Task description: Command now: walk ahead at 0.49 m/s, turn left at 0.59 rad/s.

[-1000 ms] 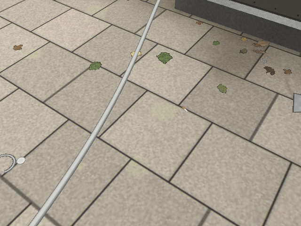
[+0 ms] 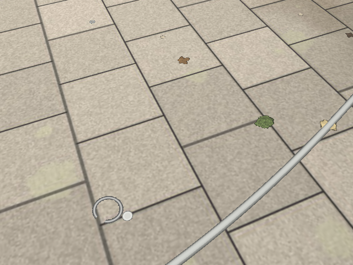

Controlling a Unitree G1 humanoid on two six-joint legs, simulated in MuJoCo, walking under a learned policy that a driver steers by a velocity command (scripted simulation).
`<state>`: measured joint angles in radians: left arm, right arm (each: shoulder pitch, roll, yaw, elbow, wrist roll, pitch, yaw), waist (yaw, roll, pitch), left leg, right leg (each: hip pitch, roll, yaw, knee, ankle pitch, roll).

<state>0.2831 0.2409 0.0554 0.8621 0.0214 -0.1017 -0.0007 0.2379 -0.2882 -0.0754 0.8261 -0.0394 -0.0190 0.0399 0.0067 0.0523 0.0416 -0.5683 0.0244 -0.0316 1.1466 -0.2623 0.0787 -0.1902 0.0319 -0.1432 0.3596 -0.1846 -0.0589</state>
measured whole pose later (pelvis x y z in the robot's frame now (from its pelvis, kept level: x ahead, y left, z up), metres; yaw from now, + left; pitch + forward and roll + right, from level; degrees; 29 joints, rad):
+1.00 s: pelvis +0.54 +0.05 -0.01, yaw -8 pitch +0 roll +0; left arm 0.24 0.26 0.07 0.88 0.01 -0.03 -0.01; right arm 0.25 -0.22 -0.03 0.87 -0.03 -0.09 0.00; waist 0.00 0.01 0.06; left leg -0.43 0.05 0.00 1.24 -0.33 0.02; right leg -0.29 0.13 -0.06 0.48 -0.19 -0.14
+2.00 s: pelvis +1.07 -0.06 -0.01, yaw -13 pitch +1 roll +1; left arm 0.07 0.23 0.02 0.80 0.04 -0.08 -0.01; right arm 0.43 -0.22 -0.04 0.98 0.00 -0.06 0.00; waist -0.06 0.01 0.05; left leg -0.19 -0.03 -0.02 0.94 -0.44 0.08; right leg -0.39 0.00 -0.09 0.55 -0.17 -0.07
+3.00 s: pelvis +1.52 -0.22 -0.02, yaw -38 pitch +1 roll +1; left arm 0.01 0.22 0.05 0.77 0.05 -0.02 -0.06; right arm 0.42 -0.22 -0.05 0.97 -0.02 -0.06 -0.02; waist -0.05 0.00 0.06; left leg 0.05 0.11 0.34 0.53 -0.48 -0.04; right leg -0.46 0.02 -0.12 0.58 -0.17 -0.15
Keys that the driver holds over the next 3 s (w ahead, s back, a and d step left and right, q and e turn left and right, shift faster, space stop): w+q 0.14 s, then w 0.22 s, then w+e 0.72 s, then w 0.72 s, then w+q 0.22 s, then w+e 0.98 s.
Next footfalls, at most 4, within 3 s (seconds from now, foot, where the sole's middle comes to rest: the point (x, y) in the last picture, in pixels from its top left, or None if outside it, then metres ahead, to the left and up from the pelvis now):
0.30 left None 0.31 0.14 -0.78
0.86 right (190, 229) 0.61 0.01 -0.78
1.38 left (167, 159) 0.95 0.10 -0.78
1.92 right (222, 123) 1.16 -0.16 -0.78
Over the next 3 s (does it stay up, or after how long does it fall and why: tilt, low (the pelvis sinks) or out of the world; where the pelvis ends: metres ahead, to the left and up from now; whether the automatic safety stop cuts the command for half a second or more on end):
stays up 1.52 -0.22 -0.02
